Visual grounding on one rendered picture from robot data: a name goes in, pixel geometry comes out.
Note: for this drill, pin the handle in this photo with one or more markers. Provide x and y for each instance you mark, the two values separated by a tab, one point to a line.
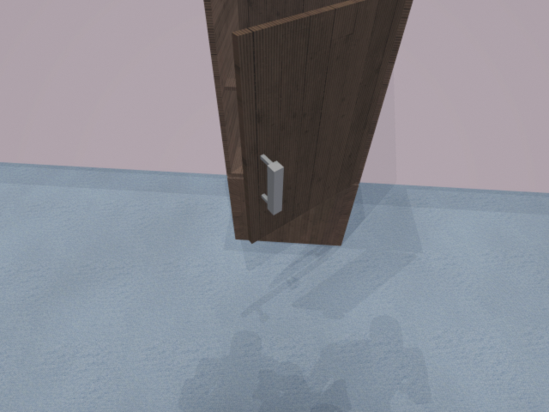
275	173

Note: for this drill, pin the cupboard door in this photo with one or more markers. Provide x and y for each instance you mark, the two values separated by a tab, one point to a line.
307	90

